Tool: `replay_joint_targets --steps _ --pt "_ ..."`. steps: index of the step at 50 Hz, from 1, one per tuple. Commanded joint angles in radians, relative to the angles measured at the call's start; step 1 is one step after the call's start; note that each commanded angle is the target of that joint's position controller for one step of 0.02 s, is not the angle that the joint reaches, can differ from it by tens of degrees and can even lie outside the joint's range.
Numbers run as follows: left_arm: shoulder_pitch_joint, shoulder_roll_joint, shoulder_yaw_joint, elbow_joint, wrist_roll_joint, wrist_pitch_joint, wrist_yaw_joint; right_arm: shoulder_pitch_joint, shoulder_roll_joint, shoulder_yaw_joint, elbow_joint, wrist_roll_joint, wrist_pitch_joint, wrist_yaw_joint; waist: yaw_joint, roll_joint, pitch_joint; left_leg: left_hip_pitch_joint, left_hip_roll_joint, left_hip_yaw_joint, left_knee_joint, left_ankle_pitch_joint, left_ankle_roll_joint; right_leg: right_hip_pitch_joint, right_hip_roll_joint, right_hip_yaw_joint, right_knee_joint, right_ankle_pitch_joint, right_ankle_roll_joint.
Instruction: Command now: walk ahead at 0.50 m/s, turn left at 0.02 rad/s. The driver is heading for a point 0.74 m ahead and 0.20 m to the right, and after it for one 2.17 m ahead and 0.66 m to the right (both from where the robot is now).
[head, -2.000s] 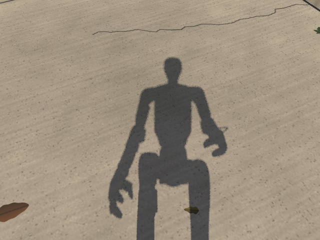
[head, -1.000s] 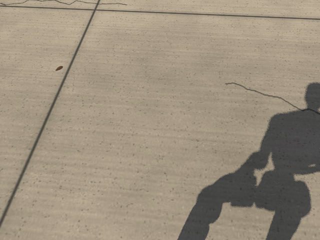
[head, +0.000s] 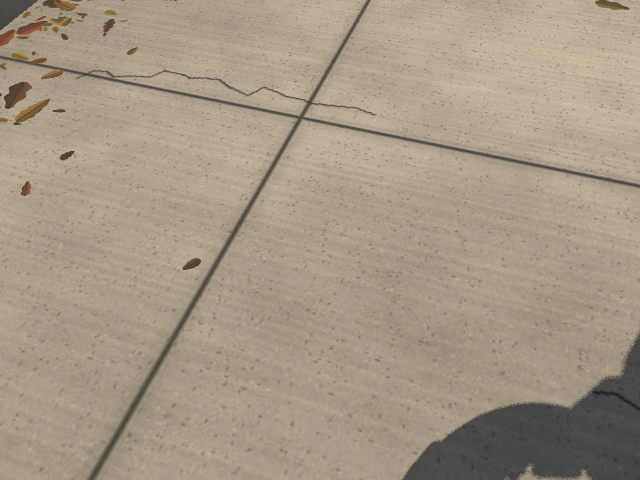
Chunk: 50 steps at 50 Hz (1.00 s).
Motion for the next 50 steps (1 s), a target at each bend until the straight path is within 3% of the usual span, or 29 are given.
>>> replay_joint_targets --steps 1,5,8,10,11,12,13,14,15,16,18,20,23,29,33,36,38,39,40,41,42,43,44,45,47,50 --pt "0.014 0.126 0.024 -0.030 -0.004 -0.018 0.000 -0.095 -0.027 0.005 -0.076 0.006 -0.010 0.005 0.001 -0.105 0.047 0.009 -0.004 0.052 -0.166 0.119 -0.018 -0.061 -0.230 0.125 -0.131 0.296 -0.111" --pt "0.072 0.141 0.025 0.004 0.002 -0.015 0.007 -0.196 -0.035 0.008 -0.101 0.011 -0.014 0.002 0.032 -0.109 0.047 0.046 -0.032 0.073 -0.306 0.153 0.000 0.029 -0.265 0.121 -0.096 0.362 -0.100" --pt "0.069 0.154 0.028 0.020 0.011 -0.007 0.018 -0.199 -0.057 -0.001 -0.108 0.008 -0.020 -0.004 0.015 -0.114 0.048 0.078 -0.052 0.068 -0.363 0.059 0.038 0.117 -0.307 0.131 -0.030 0.471 -0.089" --pt "0.042 0.165 0.030 0.025 0.013 -0.001 0.023 -0.062 -0.077 -0.016 -0.063 0.002 -0.032 -0.014 -0.053 -0.110 -0.019 0.260 -0.104 0.087 -0.431 -0.002 0.075 0.130 -0.293 0.105 0.146 0.683 -0.065" --pt "0.039 0.153 0.025 0.025 0.011 0.003 0.023 0.100 -0.104 -0.030 -0.006 -0.008 -0.043 -0.023 -0.117 -0.074 -0.109 0.471 -0.108 0.081 -0.476 0.016 0.105 0.063 -0.247 0.065 0.338 0.665 -0.045" --pt "0.036 0.115 0.011 -0.011 0.006 0.000 0.022 0.286 -0.184 -0.053 0.027 -0.031 -0.050 -0.037 -0.179 0.031 -0.243 0.727 0.113 -0.158 -0.491 -0.064 0.163 -0.129 -0.193 0.021 0.638 0.357 -0.023" --pt "0.158 0.024 -0.005 -0.022 -0.024 0.001 0.014 0.312 -0.272 -0.078 0.040 -0.023 -0.040 -0.037 -0.118 0.265 -0.337 0.938 0.351 -0.628 -0.616 -0.128 0.299 -0.474 -0.002 0.001 0.965 -0.339 0.013" --pt "0.072 0.142 0.024 -0.010 0.006 0.009 0.023 0.234 -0.202 -0.067 0.029 0.015 -0.030 -0.031 -0.113 0.071 -0.239 0.850 0.294 -0.611 -0.649 -0.182 0.268 -0.568 -0.058 0.126 1.024 -0.322 -0.004" --pt "-0.001 0.134 0.027 -0.032 0.004 0.003 0.015 0.139 -0.145 -0.051 0.017 0.021 -0.032 -0.028 -0.079 0.035 -0.112 0.718 0.254 -0.453 -0.665 -0.135 0.240 -0.582 -0.100 0.131 1.001 -0.225 -0.009" --pt "-0.031 0.111 0.021 -0.035 0.001 0.000 0.011 0.094 -0.099 -0.040 0.018 0.016 -0.039 -0.024 -0.055 0.004 -0.059 0.615 0.207 -0.352 -0.701 -0.026 0.215 -0.546 -0.133 0.126 0.949 -0.161 -0.006" --pt "-0.016 0.085 0.017 -0.020 0.024 0.023 0.001 0.074 -0.058 -0.028 0.038 0.023 -0.052 -0.029 -0.007 0.032 -0.025 0.499 0.133 -0.215 -0.746 0.082 0.168 -0.459 -0.165 0.114 0.874 -0.117 0.018" --pt "-0.012 0.066 0.016 -0.012 0.024 0.043 -0.009 0.110 -0.065 -0.029 0.059 0.024 -0.070 -0.031 0.004 0.024 -0.027 0.480 0.127 -0.149 -0.773 0.155 0.166 -0.445 -0.156 0.111 0.862 -0.093 0.033" --pt "-0.110 0.066 0.018 -0.040 0.021 0.057 -0.018 0.154 -0.083 -0.034 0.086 0.024 -0.081 -0.034 -0.005 0.017 0.024 0.484 0.121 -0.064 -0.824 0.146 0.153 -0.547 -0.168 0.119 0.810 0.011 0.049" --pt "-0.299 0.042 0.004 -0.103 0.018 0.051 -0.025 0.208 -0.067 -0.026 0.116 0.023 -0.081 -0.042 -0.042 0.012 0.068 0.538 0.097 0.086 -0.831 0.270 0.114 -0.593 -0.153 0.060 0.558 0.196 0.053" --pt "-0.405 0.034 -0.007 -0.152 0.023 0.046 -0.031 0.278 -0.073 -0.025 0.152 0.019 -0.075 -0.057 -0.073 0.012 0.086 0.659 0.129 0.147 -0.778 0.432 0.106 -0.585 -0.133 -0.021 0.419 0.174 0.015" --pt "-0.368 0.048 0.000 -0.155 0.026 0.045 -0.028 0.263 -0.100 -0.031 0.157 0.014 -0.064 -0.068 -0.039 0.037 0.048 0.740 0.150 0.194 -0.635 0.783 0.093 -0.494 -0.073 -0.074 0.372 0.050 -0.042" --pt "-0.231 0.078 0.018 -0.119 0.029 0.042 -0.021 0.241 -0.128 -0.039 0.151 0.009 -0.049 -0.072 0.022 0.059 -0.038 0.751 0.156 0.222 -0.399 0.995 0.089 -0.340 -0.004 -0.102 0.353 -0.048 -0.093" --pt "-0.099 0.104 0.035 -0.079 0.035 0.036 -0.016 0.230 -0.139 -0.042 0.142 0.013 -0.041 -0.071 0.080 0.044 -0.111 0.681 0.147 0.236 -0.197 0.916 0.077 -0.165 0.018 -0.083 0.282 -0.030 -0.126" --pt "0.053 0.183 0.066 -0.044 0.049 0.033 -0.003 0.211 -0.128 -0.039 0.110 0.018 -0.042 -0.065 0.150 -0.035 -0.202 0.468 0.118 0.242 0.100 0.616 0.050 0.083 -0.117 0.119 0.227 -0.097 -0.189" --pt "0.027 0.292 0.095 -0.061 0.041 0.041 0.007 0.259 -0.015 -0.020 0.047 0.026 -0.051 -0.039 0.065 -0.280 -0.272 0.006 -0.113 0.201 0.479 -0.355 -0.008 0.381 -0.419 0.673 0.158 -0.036 -0.363" --pt "0.044 0.272 0.093 -0.055 0.004 0.054 0.006 0.128 -0.102 -0.037 0.021 0.017 -0.063 -0.035 0.109 -0.119 -0.274 -0.122 -0.115 -0.020 0.546 -0.341 0.002 0.377 -0.415 0.780 0.060 -0.056 -0.366" --pt "-0.032 0.239 0.085 -0.056 0.000 0.057 0.014 0.066 -0.092 -0.033 -0.010 0.028 -0.079 -0.030 0.074 -0.092 -0.126 -0.172 -0.049 -0.037 0.483 -0.227 0.009 0.250 -0.398 0.624 0.033 -0.009 -0.324" --pt "-0.079 0.181 0.072 -0.061 0.000 0.054 0.014 0.070 -0.093 -0.033 -0.006 0.029 -0.087 -0.032 0.032 -0.019 -0.054 -0.116 -0.016 -0.028 0.387 -0.165 0.007 0.117 -0.357 0.535 0.008 0.104 -0.278" --pt "-0.118 0.154 0.065 -0.066 -0.002 0.049 0.017 0.074 -0.088 -0.034 0.000 0.017 -0.077 -0.035 -0.007 0.003 -0.014 -0.054 0.004 -0.028 0.320 -0.152 -0.006 0.019 -0.305 0.454 -0.003 0.206 -0.243" --pt "-0.132 0.132 0.054 -0.069 -0.009 0.031 0.020 0.106 -0.066 -0.031 -0.003 -0.008 -0.036 -0.030 -0.048 -0.024 -0.028 0.044 0.014 -0.025 0.236 -0.154 -0.039 -0.072 -0.244 0.363 -0.017 0.317 -0.221" --pt "-0.084 0.176 0.064 -0.061 -0.010 0.014 0.017 0.049 -0.049 -0.028 -0.037 -0.012 -0.006 -0.022 -0.046 -0.049 -0.016 0.022 0.012 0.007 0.121 -0.095 -0.074 -0.114 -0.200 0.322 -0.035 0.351 -0.211"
